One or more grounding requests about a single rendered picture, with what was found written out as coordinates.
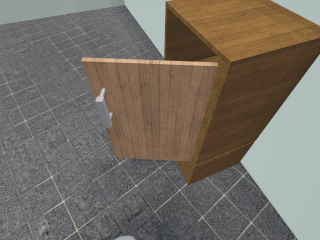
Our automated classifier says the cupboard door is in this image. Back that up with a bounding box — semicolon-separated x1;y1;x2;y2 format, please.
81;57;218;162

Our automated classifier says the handle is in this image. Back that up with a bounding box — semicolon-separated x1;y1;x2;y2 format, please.
95;88;113;128

